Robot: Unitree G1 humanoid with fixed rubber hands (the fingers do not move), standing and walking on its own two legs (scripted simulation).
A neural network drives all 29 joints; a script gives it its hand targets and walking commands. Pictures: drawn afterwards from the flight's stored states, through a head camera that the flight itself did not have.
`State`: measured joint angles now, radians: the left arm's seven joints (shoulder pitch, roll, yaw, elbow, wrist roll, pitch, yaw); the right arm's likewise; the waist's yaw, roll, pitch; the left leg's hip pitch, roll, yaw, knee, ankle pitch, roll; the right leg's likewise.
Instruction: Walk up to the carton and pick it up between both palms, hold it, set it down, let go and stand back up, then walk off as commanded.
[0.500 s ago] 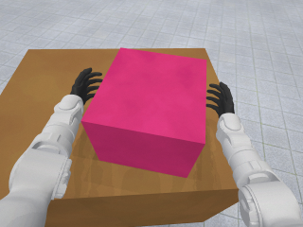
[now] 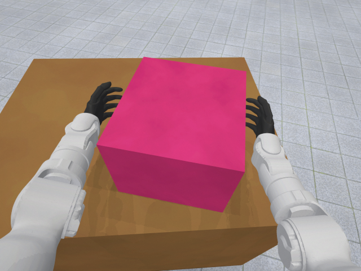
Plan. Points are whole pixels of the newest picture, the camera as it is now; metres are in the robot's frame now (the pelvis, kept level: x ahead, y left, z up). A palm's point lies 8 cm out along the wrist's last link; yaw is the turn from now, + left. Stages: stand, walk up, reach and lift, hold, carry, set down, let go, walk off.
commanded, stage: reach and lift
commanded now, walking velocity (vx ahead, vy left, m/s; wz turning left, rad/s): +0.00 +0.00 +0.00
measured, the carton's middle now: (181, 131) +0.45 +0.01 +0.03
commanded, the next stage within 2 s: none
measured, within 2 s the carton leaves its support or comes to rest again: leaves its support in 1.74 s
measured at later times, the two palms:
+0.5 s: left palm (97, 113) +0.45 +0.20 +0.10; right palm (261, 133) +0.41 -0.17 +0.08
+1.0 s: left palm (99, 112) +0.45 +0.20 +0.11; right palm (261, 138) +0.40 -0.17 +0.08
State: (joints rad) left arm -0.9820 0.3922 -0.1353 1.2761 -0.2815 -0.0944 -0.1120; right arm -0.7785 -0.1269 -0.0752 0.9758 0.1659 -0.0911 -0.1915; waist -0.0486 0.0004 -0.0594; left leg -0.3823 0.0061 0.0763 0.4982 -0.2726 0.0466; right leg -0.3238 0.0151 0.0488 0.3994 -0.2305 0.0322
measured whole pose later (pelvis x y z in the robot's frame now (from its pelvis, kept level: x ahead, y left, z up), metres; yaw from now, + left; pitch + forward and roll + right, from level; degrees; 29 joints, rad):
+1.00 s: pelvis +0.00 +0.01 +0.00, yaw +0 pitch +10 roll -2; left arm -0.98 0.31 0.09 1.28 -0.01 -0.21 -0.18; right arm -0.74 0.00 -0.46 1.01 -0.18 -0.31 -0.13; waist -0.05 0.00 -0.07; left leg -0.40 0.00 0.08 0.50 -0.27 0.05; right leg -0.32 0.00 0.04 0.36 -0.21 0.04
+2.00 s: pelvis -0.04 +0.00 +0.00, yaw +0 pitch +7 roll -3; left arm -0.85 0.20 0.02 1.07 -0.02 0.03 0.04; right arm -0.72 -0.14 -0.22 1.01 0.19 -0.06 -0.09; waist -0.05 0.00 -0.20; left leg -0.40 0.03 0.07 0.50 -0.22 0.04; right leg -0.29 0.03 0.04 0.30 -0.12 0.03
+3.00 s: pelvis -0.07 +0.00 +0.00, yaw +0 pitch +4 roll -3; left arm -0.82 0.21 0.02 0.67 -0.03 0.55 0.12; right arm -0.87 -0.26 -0.06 0.95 0.32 0.30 -0.09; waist -0.05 0.00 -0.25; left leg -0.39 0.03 0.07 0.50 -0.18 0.04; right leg -0.29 0.03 0.04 0.31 -0.09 0.03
